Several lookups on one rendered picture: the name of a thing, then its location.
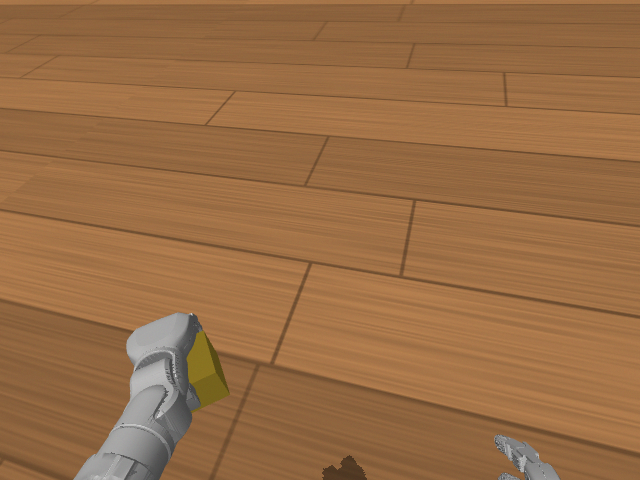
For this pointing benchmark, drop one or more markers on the right robot hand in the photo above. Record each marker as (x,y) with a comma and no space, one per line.
(525,459)

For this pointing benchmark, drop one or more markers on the left robot arm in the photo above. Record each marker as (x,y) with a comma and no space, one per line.
(157,416)

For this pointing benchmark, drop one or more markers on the left robot hand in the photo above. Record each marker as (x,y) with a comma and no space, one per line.
(176,331)

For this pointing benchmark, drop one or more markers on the small box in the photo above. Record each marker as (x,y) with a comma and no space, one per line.
(205,372)

